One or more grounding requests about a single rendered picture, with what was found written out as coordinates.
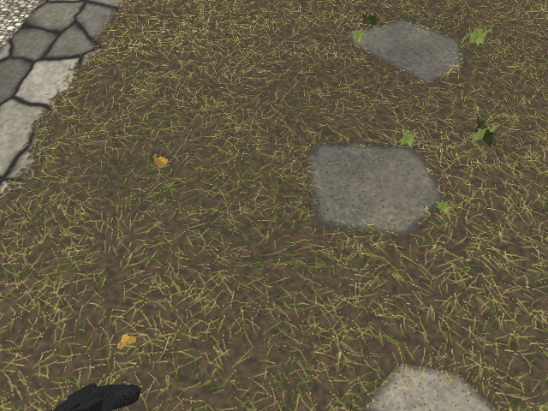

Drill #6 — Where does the left robot hand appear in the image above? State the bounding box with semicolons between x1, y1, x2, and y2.
50;384;140;411

